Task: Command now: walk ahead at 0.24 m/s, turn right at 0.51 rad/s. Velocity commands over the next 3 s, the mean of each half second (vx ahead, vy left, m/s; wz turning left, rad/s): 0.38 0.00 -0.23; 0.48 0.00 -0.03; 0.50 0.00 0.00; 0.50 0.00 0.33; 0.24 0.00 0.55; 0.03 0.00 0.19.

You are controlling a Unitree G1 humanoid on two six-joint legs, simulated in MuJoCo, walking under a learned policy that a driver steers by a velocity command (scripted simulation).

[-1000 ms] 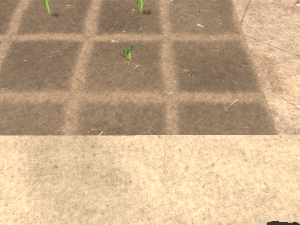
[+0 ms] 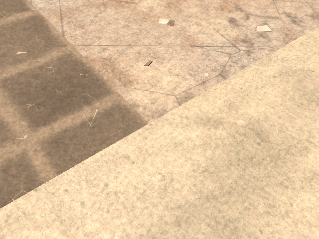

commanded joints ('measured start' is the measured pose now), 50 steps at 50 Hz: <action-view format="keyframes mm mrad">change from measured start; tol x32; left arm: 1 -4 144 49 -63 15 -32 0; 50 147 84 -4 103 2 -125 -13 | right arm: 1 -21 -138 -33 -73 14 -25 -19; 50 20 -99 11 -22 2 -62 41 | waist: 1 1 200 23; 16 -8 185 49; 19 100 -262 -210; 39 66 -15 104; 45 -56 360 -446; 50 -3 95 -50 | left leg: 1 184 307 -380 -300 -336 149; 16 64 294 -103 -241 36 145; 21 -615 101 -39 762 -210 7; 40 -365 68 48 17 272 38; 43 102 19 94 19 256 118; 45 715 435 -671 -76 46 347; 50 165 268 -283 -261 211 230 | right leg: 1 -313 -90 -11 262 43 40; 17 339 -96 -220 -370 242 -38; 19 801 -483 390 -487 98 -234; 36 420 -323 -70 -703 461 -174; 43 478 -293 -130 -214 1031 -86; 45 -120 -34 -76 436 -149 0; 50 -145 -237 -71 358 118 0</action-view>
